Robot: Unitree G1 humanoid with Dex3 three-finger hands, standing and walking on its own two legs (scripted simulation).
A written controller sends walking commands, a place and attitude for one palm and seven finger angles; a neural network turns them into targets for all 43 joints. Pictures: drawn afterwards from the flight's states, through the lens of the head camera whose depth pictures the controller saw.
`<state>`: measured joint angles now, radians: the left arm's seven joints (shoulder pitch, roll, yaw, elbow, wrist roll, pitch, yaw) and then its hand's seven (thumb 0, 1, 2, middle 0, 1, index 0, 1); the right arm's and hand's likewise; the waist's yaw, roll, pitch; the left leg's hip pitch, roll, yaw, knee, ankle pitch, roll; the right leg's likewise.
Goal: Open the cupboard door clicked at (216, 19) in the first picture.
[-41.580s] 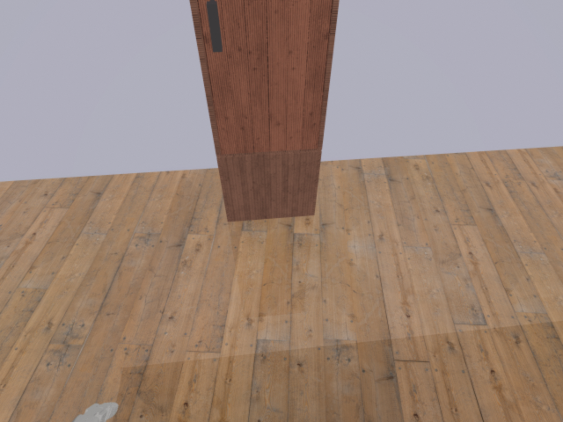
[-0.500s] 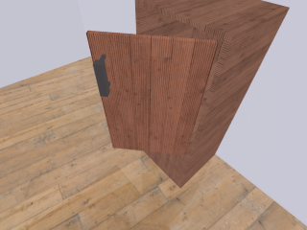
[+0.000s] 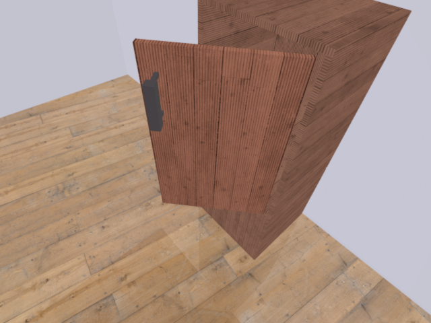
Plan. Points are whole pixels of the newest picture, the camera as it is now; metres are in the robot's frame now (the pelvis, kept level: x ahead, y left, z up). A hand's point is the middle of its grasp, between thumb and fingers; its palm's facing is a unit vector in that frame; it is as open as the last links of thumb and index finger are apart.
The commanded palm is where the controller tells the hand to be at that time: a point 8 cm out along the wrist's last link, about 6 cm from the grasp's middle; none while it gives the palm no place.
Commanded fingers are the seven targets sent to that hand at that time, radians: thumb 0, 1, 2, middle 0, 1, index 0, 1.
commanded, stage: look again from close up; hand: left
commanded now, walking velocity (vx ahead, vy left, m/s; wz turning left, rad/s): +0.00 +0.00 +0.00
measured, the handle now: (156, 101) +0.55 +0.18 +0.12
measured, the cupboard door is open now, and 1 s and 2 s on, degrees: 42 42 42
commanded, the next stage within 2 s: raise the hand with hooked fingers in 0.06 s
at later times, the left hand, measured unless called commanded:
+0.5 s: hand (127, 278) +0.19 +0.17 +0.00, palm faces -0.06 -1.00 -0.02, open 8.1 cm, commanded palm +0.12 +0.25 -0.03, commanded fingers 0.00 0.48 0.72 -0.23 -0.57 -0.23 -0.57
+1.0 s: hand (95, 259) +0.21 +0.22 +0.04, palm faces -0.03 -1.00 -0.06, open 11.1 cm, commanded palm +0.17 +0.27 +0.04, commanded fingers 0.00 -0.10 0.47 -0.27 -0.94 -0.27 -0.94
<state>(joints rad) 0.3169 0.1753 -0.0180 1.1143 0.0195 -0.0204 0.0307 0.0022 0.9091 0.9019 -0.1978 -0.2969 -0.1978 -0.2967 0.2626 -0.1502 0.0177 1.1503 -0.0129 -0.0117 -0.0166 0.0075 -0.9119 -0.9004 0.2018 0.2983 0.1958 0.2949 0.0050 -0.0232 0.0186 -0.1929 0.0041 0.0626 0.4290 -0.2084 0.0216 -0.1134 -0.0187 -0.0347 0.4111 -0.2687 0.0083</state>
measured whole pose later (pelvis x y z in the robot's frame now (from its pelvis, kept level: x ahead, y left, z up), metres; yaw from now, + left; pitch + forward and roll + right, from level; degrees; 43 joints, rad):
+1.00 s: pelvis -0.02 -0.02 -0.04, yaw +1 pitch +7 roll -1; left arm 0.30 0.36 0.34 0.05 -0.40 -0.19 -0.44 0.01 0.12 0.57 -0.26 -0.80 -0.26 -0.80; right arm 0.28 -0.21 0.05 0.58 0.05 -0.22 -0.08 0.02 -0.90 -0.90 0.21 0.30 0.20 0.30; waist -0.02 0.05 -0.08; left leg -0.62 0.05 0.02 0.86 -0.37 0.00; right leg -0.52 0.01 -0.07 0.84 -0.44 -0.02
